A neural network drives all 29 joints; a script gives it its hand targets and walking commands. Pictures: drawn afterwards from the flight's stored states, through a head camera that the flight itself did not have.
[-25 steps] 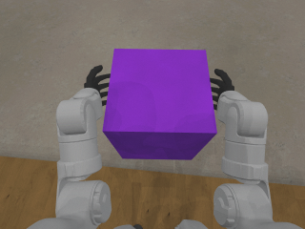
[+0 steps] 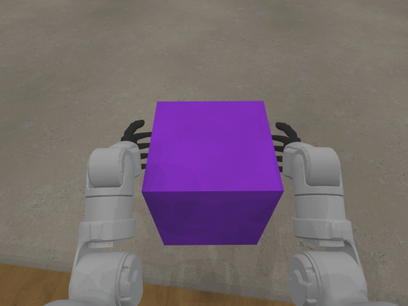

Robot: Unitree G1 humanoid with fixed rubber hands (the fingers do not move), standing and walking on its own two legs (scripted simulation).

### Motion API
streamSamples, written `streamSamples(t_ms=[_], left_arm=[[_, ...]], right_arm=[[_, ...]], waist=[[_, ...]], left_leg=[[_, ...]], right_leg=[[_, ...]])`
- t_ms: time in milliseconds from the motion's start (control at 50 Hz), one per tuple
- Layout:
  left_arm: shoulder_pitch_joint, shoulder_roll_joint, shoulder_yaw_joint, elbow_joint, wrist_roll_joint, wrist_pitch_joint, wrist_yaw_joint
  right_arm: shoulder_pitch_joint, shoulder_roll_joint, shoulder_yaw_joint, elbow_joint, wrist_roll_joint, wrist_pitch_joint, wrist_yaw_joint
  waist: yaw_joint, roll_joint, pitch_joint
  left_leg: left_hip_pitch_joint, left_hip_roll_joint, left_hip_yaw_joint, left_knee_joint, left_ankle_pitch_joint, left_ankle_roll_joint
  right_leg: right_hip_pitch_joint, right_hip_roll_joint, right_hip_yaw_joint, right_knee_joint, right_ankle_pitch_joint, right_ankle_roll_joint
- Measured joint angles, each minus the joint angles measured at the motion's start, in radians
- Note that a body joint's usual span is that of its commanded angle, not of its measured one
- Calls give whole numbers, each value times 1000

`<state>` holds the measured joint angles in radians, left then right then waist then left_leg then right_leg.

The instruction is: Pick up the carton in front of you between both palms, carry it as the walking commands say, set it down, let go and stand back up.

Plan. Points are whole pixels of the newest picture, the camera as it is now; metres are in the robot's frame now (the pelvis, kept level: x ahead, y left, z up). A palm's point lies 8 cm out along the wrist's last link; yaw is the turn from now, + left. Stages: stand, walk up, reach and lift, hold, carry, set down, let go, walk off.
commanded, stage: carry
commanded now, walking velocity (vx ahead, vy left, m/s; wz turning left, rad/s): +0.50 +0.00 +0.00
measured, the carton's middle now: (210, 178) +0.36 +0.01 +0.04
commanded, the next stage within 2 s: none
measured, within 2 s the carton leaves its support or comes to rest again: neither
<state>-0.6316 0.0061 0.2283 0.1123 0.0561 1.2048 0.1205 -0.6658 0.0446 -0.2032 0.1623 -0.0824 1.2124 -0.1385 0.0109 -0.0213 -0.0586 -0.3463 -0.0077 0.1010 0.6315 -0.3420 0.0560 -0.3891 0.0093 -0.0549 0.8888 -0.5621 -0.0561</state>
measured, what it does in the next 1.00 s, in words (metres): goes down: right foot, then left foot 0.10 m lower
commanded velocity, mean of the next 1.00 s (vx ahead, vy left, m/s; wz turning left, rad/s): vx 0.50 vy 0.00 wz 0.00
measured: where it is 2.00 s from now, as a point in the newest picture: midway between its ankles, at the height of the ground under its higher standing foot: (196, 165)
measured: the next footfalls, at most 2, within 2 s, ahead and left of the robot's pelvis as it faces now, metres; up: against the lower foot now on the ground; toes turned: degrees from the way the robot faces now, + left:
right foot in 0.24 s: +0.20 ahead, -0.11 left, +0.00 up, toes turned -4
left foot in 0.76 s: +0.53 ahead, +0.10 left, -0.10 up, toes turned +4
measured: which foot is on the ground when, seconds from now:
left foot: down 0.00-0.28, up 0.30-0.74, down 0.76-1.00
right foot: up 0.00-0.22, down 0.24-0.80, up 0.82-1.00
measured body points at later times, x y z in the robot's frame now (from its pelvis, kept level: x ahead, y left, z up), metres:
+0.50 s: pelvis +0.18 -0.03 +0.00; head +0.23 -0.03 +0.45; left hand +0.55 +0.14 +0.10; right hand +0.56 -0.17 +0.10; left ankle +0.22 +0.10 -0.68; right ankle +0.16 -0.11 -0.72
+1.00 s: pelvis +0.48 +0.06 -0.11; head +0.54 +0.08 +0.33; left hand +0.86 +0.20 -0.06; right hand +0.83 -0.10 -0.06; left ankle +0.49 +0.10 -0.83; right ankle +0.46 -0.09 -0.72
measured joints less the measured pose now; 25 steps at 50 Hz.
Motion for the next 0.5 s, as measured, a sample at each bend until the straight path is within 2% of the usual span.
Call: streamSamples(t_ms=[60,180,240,260,280,320,360,400,460,500], left_arm=[[-19,16,-13,59,-13,3,-1],[-70,33,-27,64,-31,14,0],[-88,23,-9,79,-22,9,0],[-98,14,-5,93,-15,3,-1],[-104,2,-2,112,-4,-13,-3],[-95,-20,-8,131,19,-32,-3],[-63,-25,-20,117,22,-30,-3],[-33,-19,-34,81,8,-19,6],[-21,-13,-37,13,-16,-4,20],[-27,-15,-32,-26,-21,0,27]], right_arm=[[27,-7,18,7,0,10,0],[15,-25,24,-47,23,41,-14],[-5,-27,10,-37,21,44,-14],[-12,-34,3,-29,23,44,-13],[-15,-44,-6,-20,35,39,1],[-9,-58,-17,2,42,27,10],[-3,-59,-18,14,44,27,11],[-2,-54,-10,6,41,35,9],[-8,-53,-5,-40,46,44,7],[-12,-50,-9,-76,49,43,5]], waist=[[-4,19,-6],[-13,28,12],[-14,39,-1],[-13,48,-4],[-8,60,-5],[11,54,-3],[21,39,5],[24,30,19],[28,24,48],[32,20,62]], left_leg=[[45,9,-13,-43,-13,-7],[137,16,-21,-133,-20,-22],[159,28,-22,-95,-80,-41],[149,39,-21,-39,-113,-44],[113,54,-24,59,-118,-41],[7,33,-62,320,-152,-25],[-95,13,-79,489,-176,-8],[-172,17,-81,495,-161,-7],[-249,33,-83,379,-128,-19],[-282,40,-81,313,-56,-22]], right_leg=[[-89,-13,-6,86,43,13],[-141,-33,-8,-160,227,41],[-87,-11,-45,-325,316,28],[-70,-2,-55,-349,397,10],[-74,5,-64,-319,410,-3],[-73,9,-58,-267,341,-17],[-54,9,-46,-259,294,-21],[-32,8,-40,-265,275,-19],[-3,7,-38,-267,241,-21],[17,6,-38,-261,213,-17]])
